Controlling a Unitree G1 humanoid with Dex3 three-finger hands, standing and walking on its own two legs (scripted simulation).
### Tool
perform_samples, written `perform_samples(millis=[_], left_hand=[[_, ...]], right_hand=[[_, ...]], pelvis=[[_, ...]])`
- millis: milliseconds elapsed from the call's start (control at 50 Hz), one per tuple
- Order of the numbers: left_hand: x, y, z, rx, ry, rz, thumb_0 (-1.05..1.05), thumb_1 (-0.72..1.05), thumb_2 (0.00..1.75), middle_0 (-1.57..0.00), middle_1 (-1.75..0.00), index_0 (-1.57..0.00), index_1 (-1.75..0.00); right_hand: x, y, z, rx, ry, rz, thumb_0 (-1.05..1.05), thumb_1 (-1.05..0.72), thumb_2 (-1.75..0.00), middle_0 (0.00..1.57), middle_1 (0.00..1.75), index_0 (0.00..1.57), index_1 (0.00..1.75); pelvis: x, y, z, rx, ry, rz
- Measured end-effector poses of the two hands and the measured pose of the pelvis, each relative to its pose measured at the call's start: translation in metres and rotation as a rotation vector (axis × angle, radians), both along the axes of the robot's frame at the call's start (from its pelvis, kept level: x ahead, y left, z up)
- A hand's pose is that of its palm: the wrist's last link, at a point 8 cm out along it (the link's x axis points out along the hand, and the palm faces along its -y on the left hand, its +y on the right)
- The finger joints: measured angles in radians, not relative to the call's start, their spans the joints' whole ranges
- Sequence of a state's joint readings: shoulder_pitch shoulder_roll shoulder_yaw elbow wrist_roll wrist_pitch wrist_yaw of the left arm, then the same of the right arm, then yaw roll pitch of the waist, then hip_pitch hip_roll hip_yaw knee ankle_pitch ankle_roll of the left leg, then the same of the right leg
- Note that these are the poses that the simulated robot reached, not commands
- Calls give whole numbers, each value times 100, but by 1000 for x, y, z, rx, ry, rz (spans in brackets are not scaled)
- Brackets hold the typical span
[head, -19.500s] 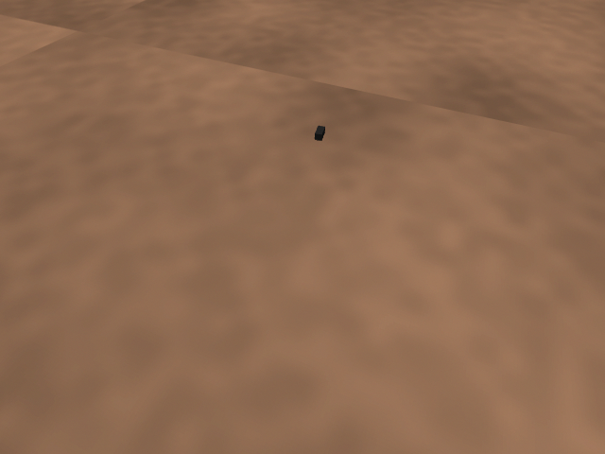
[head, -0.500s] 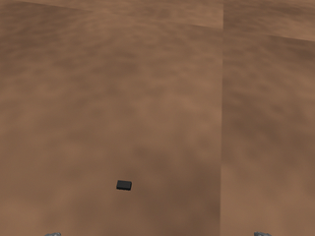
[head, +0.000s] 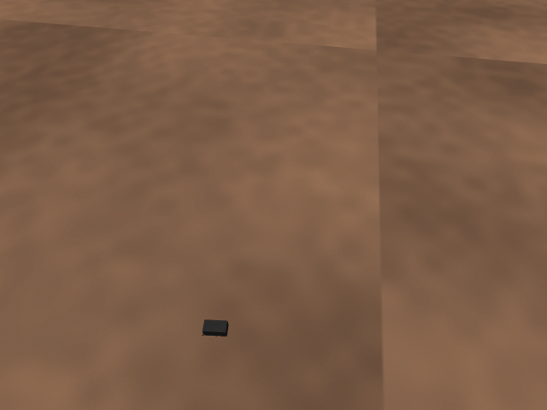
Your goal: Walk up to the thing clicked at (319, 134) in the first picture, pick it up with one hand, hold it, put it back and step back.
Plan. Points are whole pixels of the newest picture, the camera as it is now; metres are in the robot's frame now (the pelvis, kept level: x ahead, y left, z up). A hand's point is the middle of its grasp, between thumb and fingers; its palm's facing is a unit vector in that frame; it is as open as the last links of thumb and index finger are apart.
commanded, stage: walk up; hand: left
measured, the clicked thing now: (215, 327) +0.50 +0.25 -0.76
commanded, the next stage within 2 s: stand in 0.10 s
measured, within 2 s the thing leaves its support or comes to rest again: neither
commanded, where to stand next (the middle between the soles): +0.11 +0.00 m, yaw +1 degrees
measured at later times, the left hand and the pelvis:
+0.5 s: hand out of the picture +0.12 +0.25 -0.15, palm faces -0.03 -0.94 -0.34, open 7.4 cm; pelvis +0.03 +0.00 +0.00, yaw +1 degrees
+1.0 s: hand out of the picture +0.10 +0.25 -0.15, palm faces -0.02 -0.94 -0.34, open 7.4 cm; pelvis +0.03 +0.00 +0.01, yaw +1 degrees
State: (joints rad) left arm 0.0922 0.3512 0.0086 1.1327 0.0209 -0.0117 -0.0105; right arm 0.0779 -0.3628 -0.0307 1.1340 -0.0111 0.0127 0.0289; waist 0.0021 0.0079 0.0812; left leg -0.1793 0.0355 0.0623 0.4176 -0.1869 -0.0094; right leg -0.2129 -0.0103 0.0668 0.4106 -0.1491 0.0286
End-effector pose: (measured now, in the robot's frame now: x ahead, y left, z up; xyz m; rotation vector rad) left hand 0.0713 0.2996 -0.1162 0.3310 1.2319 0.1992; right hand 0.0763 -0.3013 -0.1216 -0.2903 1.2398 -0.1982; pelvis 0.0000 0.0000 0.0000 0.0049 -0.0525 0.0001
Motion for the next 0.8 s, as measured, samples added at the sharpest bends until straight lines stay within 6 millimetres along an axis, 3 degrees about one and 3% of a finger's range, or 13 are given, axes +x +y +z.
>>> perform_samples(millis=[120,200,400,560,800], left_hand=[[10,0,-3,-9,5,-14,0,90,90,-20,-30,-20,-30],[19,0,-2,-17,1,-21,0,90,90,-20,-30,-20,-30],[36,-1,1,-20,-26,-23,0,90,90,-20,-30,-20,-30],[39,-1,5,-12,-44,-10,0,90,90,-20,-30,-20,-30],[25,-4,3,-9,-5,8,0,90,90,-20,-30,-20,-30]], right_hand=[[-22,0,0,-8,53,-33,1,-91,-90,20,30,20,30],[-25,3,1,-10,70,-36,1,-91,-90,20,30,20,30],[7,10,4,-4,13,-11,1,-91,-90,20,30,21,30],[36,10,8,-4,-46,18,1,-91,-90,20,30,21,30],[40,4,9,-6,-31,29,1,-91,-90,20,30,21,30]], pelvis=[[5,2,1,0,8,-6],[11,3,2,2,13,-1],[24,4,4,1,12,8],[29,2,5,-2,7,15],[31,-3,6,-3,10,20]])
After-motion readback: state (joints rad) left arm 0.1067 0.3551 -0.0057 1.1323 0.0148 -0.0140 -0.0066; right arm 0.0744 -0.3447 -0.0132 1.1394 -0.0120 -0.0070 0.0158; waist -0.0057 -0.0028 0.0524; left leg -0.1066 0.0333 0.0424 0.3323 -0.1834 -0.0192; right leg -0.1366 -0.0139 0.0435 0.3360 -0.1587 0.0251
